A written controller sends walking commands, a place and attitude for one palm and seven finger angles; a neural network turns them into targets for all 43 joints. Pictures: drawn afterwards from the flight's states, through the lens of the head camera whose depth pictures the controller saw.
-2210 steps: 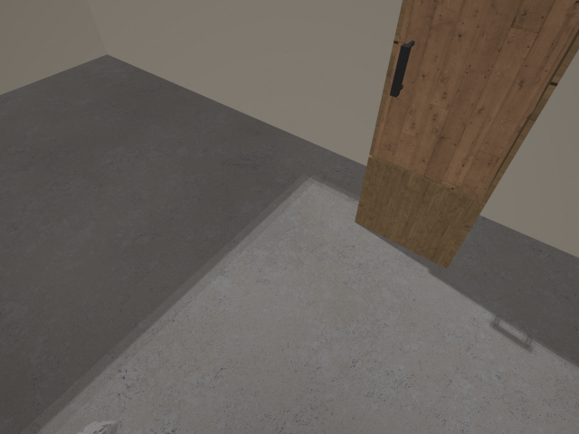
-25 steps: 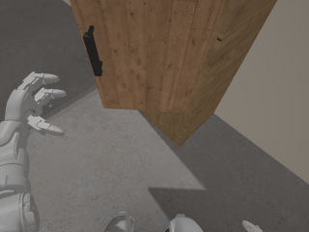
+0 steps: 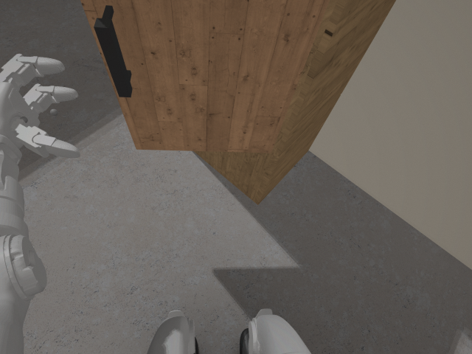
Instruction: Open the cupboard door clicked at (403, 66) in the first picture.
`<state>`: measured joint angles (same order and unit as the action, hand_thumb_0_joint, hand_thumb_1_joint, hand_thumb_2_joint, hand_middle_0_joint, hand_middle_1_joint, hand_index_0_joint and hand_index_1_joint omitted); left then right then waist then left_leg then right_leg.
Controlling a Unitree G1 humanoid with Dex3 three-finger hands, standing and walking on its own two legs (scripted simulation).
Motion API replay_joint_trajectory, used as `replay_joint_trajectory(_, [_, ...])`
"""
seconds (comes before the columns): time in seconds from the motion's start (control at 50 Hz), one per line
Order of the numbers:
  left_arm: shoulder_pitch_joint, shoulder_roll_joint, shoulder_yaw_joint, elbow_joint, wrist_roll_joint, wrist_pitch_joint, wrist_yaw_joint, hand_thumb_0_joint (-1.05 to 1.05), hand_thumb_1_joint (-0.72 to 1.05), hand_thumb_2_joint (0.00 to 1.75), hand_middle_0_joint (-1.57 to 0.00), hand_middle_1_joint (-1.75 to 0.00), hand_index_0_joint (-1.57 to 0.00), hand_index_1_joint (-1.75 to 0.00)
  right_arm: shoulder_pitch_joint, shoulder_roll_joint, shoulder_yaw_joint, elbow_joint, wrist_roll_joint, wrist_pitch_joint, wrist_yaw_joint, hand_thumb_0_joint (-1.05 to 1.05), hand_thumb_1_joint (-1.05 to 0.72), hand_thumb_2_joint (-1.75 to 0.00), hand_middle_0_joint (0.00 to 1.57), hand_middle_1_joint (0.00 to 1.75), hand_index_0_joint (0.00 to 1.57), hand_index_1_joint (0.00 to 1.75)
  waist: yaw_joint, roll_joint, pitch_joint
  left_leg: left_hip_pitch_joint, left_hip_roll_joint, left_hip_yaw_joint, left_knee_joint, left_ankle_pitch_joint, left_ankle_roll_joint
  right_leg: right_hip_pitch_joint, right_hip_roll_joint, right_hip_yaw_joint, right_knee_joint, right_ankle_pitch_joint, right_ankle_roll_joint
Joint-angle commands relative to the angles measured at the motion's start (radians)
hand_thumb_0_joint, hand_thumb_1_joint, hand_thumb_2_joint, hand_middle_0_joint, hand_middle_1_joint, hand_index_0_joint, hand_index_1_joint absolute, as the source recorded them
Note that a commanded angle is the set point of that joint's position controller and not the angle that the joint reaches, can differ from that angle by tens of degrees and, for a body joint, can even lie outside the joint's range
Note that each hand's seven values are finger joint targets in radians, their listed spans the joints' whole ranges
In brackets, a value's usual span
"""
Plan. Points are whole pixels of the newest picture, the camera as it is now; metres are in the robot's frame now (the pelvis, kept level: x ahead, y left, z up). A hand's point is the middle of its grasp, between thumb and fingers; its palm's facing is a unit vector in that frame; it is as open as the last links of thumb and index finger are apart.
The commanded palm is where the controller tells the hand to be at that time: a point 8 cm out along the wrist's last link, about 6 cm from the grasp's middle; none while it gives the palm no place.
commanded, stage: move the hooked fingers beside the handle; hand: left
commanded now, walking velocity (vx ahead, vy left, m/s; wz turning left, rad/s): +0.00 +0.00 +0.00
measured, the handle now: (117, 54) +0.62 +0.20 +0.08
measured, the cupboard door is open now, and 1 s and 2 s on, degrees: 43 43 43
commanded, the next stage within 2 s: slide the fingers in behind the handle in 1.50 s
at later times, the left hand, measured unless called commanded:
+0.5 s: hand (72, 68) +0.57 +0.26 +0.08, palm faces -0.02 -1.00 +0.00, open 14.0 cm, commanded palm +0.56 +0.29 +0.08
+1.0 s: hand (73, 74) +0.56 +0.26 +0.08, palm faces -0.03 -1.00 +0.00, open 14.0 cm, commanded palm +0.55 +0.29 +0.08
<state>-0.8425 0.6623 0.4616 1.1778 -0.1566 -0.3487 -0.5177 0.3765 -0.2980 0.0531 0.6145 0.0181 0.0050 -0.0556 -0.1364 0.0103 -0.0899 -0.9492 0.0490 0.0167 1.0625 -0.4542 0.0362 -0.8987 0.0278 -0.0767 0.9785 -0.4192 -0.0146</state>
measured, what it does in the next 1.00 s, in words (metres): stands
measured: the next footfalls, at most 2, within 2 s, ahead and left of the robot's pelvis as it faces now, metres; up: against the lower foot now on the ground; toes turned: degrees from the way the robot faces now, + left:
none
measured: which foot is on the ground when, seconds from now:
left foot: down 0.00-1.00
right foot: down 0.00-1.00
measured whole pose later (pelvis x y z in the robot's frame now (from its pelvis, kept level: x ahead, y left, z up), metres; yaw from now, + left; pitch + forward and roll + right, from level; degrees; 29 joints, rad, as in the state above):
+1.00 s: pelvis +0.03 +0.01 +0.00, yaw -1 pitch +26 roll -6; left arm -1.04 0.75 0.46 1.24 -0.07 -0.29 -0.43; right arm 0.42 -0.28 0.07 0.59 -0.02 0.10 -0.02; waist -0.21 0.03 -0.09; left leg -1.04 0.06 0.00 1.08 -0.49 0.05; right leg -0.96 0.05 -0.09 0.94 -0.43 0.00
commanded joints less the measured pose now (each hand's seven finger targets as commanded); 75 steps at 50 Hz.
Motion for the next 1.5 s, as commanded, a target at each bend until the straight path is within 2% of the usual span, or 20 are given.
replay_joint_trajectory(0.0, [-0.495,0.310,0.024,-0.127,-0.006,-0.038,0.022,0.00,-0.50,0.30,-0.30,-1.20,-0.30,-1.20,0.153,-0.198,-0.063,-0.045,0.001,-0.005,-0.020,0.00,-0.90,-0.90,0.20,0.30,0.20,0.30,-0.046,0.138,-0.396,0.333,-0.010,-0.085,-0.125,0.275,-0.002,0.060,0.022,0.050,-0.115,0.159,-0.008])
replay_joint_trajectory(0.1, [-0.570,0.407,0.071,-0.164,0.034,-0.052,0.054,0.00,-0.50,0.30,-0.30,-1.20,-0.30,-1.20,0.190,-0.204,-0.058,-0.050,-0.014,0.010,-0.016,0.00,-0.90,-0.90,0.20,0.30,0.20,0.30,-0.039,0.219,-0.521,0.405,-0.004,-0.107,-0.103,0.376,-0.015,0.043,0.025,0.038,-0.082,0.199,-0.014])
replay_joint_trajectory(0.12, [-0.596,0.357,0.030,-0.154,0.034,-0.048,0.053,0.00,-0.50,0.30,-0.30,-1.20,-0.30,-1.20,0.191,-0.198,-0.057,-0.046,-0.015,0.012,-0.011,0.00,-0.90,-0.90,0.20,0.30,0.20,0.30,-0.058,0.236,-0.514,0.420,-0.002,-0.109,-0.096,0.387,-0.015,0.017,0.026,0.036,-0.083,0.201,-0.012])
replay_joint_trajectory(0.18, [-0.603,0.416,0.070,-0.088,0.041,-0.028,0.058,0.00,-0.50,0.30,-0.30,-1.20,-0.30,-1.20,0.210,-0.208,-0.050,-0.044,-0.017,0.025,-0.012,0.00,-0.90,-0.90,0.20,0.30,0.20,0.30,-0.072,0.176,-0.475,0.360,0.000,-0.110,-0.085,0.383,-0.007,0.023,0.032,0.031,-0.081,0.209,-0.009])
replay_joint_trajectory(0.3, [-0.687,0.446,0.057,-0.061,0.073,-0.005,0.067,0.00,-0.50,0.30,-0.30,-1.20,-0.30,-1.20,0.241,-0.214,-0.042,-0.042,-0.023,0.046,-0.009,0.00,-0.90,-0.90,0.20,0.30,0.20,0.30,-0.104,0.208,-0.491,0.363,0.009,-0.119,-0.068,0.402,-0.009,-0.023,0.036,0.027,-0.078,0.211,-0.004])
replay_joint_trajectory(0.4, [-0.774,0.498,0.061,-0.075,0.103,-0.004,0.075,0.00,-0.50,0.30,-0.30,-1.20,-0.30,-1.20,0.276,-0.217,-0.034,-0.027,-0.036,0.058,-0.008,0.00,-0.90,-0.90,0.20,0.30,0.20,0.30,-0.117,0.302,-0.545,0.420,0.016,-0.139,-0.048,0.482,-0.021,-0.070,0.038,0.016,-0.060,0.228,-0.009])
replay_joint_trajectory(0.42, [-0.769,0.460,0.036,-0.044,0.106,0.007,0.075,0.00,-0.50,0.30,-0.30,-1.20,-0.30,-1.20,0.282,-0.215,-0.035,-0.024,-0.036,0.060,-0.005,0.00,-0.90,-0.90,0.20,0.30,0.20,0.30,-0.130,0.298,-0.544,0.433,0.017,-0.143,-0.042,0.489,-0.021,-0.095,0.040,0.014,-0.061,0.227,-0.008])
replay_joint_trajectory(0.56, [-0.662,0.511,0.100,-0.081,0.106,0.036,0.070,0.00,-0.50,0.30,-0.30,-1.20,-0.30,-1.20,0.309,-0.215,-0.042,-0.037,-0.044,0.087,0.006,0.00,-0.90,-0.90,0.20,0.30,0.20,0.30,-0.100,0.263,-0.573,0.422,0.019,-0.128,-0.040,0.579,-0.018,-0.018,0.046,0.009,-0.062,0.311,-0.004])
replay_joint_trajectory(0.6, [-0.678,0.541,0.128,-0.151,0.099,0.016,0.073,0.00,-0.50,0.30,-0.30,-1.20,-0.30,-1.20,0.310,-0.214,-0.046,-0.043,-0.046,0.090,0.012,0.00,-0.90,-0.90,0.20,0.30,0.20,0.30,-0.082,0.308,-0.614,0.458,0.020,-0.130,-0.040,0.618,-0.025,-0.004,0.048,0.012,-0.060,0.329,-0.008])
replay_joint_trajectory(0.72, [-0.605,0.489,0.129,-0.223,0.075,-0.003,0.073,0.00,-0.50,0.30,-0.30,-1.20,-0.30,-1.20,0.307,-0.205,-0.061,-0.038,-0.042,0.100,0.026,0.00,-0.90,-0.90,0.20,0.30,0.20,0.30,-0.068,0.319,-0.626,0.538,0.024,-0.130,-0.051,0.716,-0.031,0.023,0.056,0.008,-0.080,0.374,-0.009])
replay_joint_trajectory(0.74, [-0.571,0.430,0.090,-0.196,0.071,0.006,0.068,0.00,-0.50,0.30,-0.30,-1.20,-0.30,-1.20,0.303,-0.200,-0.061,-0.037,-0.038,0.102,0.028,0.00,-0.90,-0.90,0.20,0.30,0.20,0.30,-0.076,0.305,-0.600,0.535,0.022,-0.126,-0.056,0.705,-0.029,0.011,0.058,0.007,-0.089,0.367,-0.007])
replay_joint_trajectory(0.82, [-0.598,0.374,0.040,-0.121,0.066,0.023,0.070,0.00,-0.50,0.30,-0.30,-1.20,-0.30,-1.20,0.293,-0.199,-0.056,-0.028,-0.034,0.106,0.022,0.00,-0.90,-0.90,0.20,0.30,0.20,0.30,-0.105,0.261,-0.488,0.473,0.017,-0.121,-0.068,0.605,-0.019,-0.019,0.056,0.006,-0.104,0.319,-0.005])
replay_joint_trajectory(0.9, [-0.650,0.359,0.033,-0.192,0.062,-0.015,0.089,0.00,-0.50,0.30,-0.30,-1.20,-0.30,-1.20,0.289,-0.194,-0.061,-0.023,-0.039,0.101,0.021,0.00,-0.90,-0.90,0.20,0.30,0.20,0.30,-0.098,0.313,-0.547,0.556,0.021,-0.136,-0.066,0.662,-0.033,-0.033,0.054,0.007,-0.100,0.319,-0.011])
replay_joint_trajectory(0.96, [-0.631,0.310,0.004,-0.132,0.056,-0.011,0.092,0.00,-0.50,0.30,-0.30,-1.20,-0.30,-1.20,0.276,-0.191,-0.059,-0.017,-0.037,0.101,0.022,0.00,-0.90,-0.90,0.20,0.30,0.20,0.30,-0.112,0.262,-0.492,0.502,0.017,-0.126,-0.065,0.603,-0.024,-0.028,0.052,0.009,-0.104,0.312,-0.008])
replay_joint_trajectory(1.04, [-0.602,0.360,0.036,-0.114,0.071,-0.011,0.108,0.00,-0.50,0.30,-0.30,-1.20,-0.30,-1.20,0.264,-0.193,-0.054,-0.033,-0.034,0.101,0.020,0.00,-0.90,-0.90,0.20,0.30,0.20,0.30,-0.090,0.241,-0.503,0.457,0.008,-0.115,-0.064,0.574,-0.020,0.014,0.048,0.015,-0.094,0.324,-0.009])
replay_joint_trajectory(1.14, [-0.633,0.409,0.060,-0.119,0.080,-0.032,0.124,0.00,-0.50,0.30,-0.30,-1.20,-0.30,-1.20,0.247,-0.193,-0.049,-0.045,-0.032,0.094,0.017,0.00,-0.90,-0.90,0.20,0.30,0.20,0.30,-0.091,0.224,-0.503,0.386,0.002,-0.100,-0.057,0.491,-0.011,0.053,0.045,0.028,-0.086,0.318,-0.006])
replay_joint_trajectory(1.3, [-0.689,0.402,0.025,-0.055,0.081,-0.022,0.105,0.00,-0.50,0.30,-0.30,-1.20,-0.30,-1.20,0.242,-0.194,-0.036,-0.036,-0.024,0.081,0.007,0.00,-0.90,-0.90,0.20,0.30,0.20,0.30,-0.119,0.218,-0.495,0.322,0.001,-0.097,-0.043,0.395,0.000,0.026,0.044,0.036,-0.082,0.259,-0.001])
replay_joint_trajectory(1.4, [-0.685,0.496,0.075,-0.046,0.090,-0.011,0.091,0.00,-0.50,0.30,-0.30,-1.20,-0.30,-1.20,0.252,-0.198,-0.029,-0.040,-0.023,0.072,0.001,0.00,-0.90,-0.90,0.20,0.30,0.20,0.30,-0.109,0.205,-0.525,0.247,-0.001,-0.085,-0.025,0.383,0.007,0.078,0.044,0.046,-0.069,0.282,0.001])
replay_joint_trajectory(1.46, [-0.685,0.511,0.075,-0.072,0.099,-0.010,0.086,0.00,-0.50,0.30,-0.30,-1.20,-0.30,-1.20,0.258,-0.198,-0.029,-0.041,-0.025,0.073,0.001,0.00,-0.90,-0.90,0.20,0.30,0.20,0.30,-0.100,0.246,-0.537,0.264,0.001,-0.087,-0.027,0.387,0.005,0.070,0.043,0.043,-0.065,0.276,-0.001])
replay_joint_trajectory(1.48, [-0.685,0.473,0.054,-0.082,0.092,-0.013,0.081,0.00,-0.50,0.30,-0.30,-1.20,-0.30,-1.20,0.259,-0.196,-0.031,-0.044,-0.025,0.071,0.004,0.00,-0.90,-0.90,0.20,0.30,0.20,0.30,-0.105,0.268,-0.554,0.295,0.000,-0.090,-0.022,0.408,0.004,0.040,0.047,0.040,-0.059,0.278,-0.005])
